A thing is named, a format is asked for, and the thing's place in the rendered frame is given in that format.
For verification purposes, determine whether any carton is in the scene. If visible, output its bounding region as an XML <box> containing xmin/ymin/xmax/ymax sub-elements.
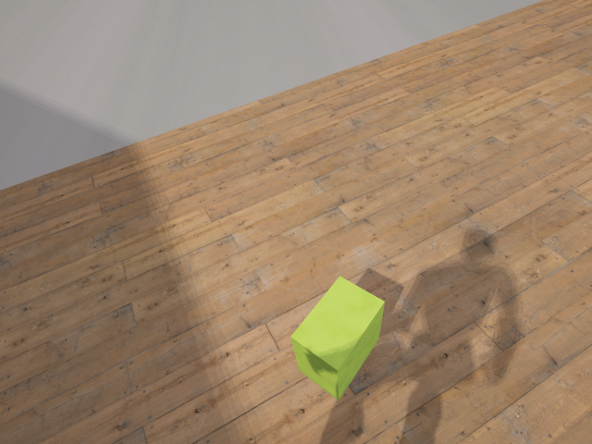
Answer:
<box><xmin>291</xmin><ymin>276</ymin><xmax>385</xmax><ymax>401</ymax></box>

